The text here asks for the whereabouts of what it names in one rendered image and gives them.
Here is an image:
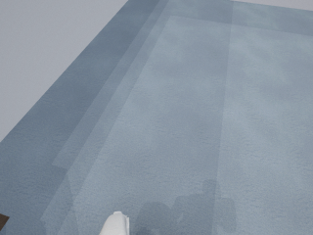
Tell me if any cupboard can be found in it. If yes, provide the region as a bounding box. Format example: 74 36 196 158
0 213 10 231

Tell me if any left robot thigh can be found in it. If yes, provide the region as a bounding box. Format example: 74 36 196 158
99 213 130 235

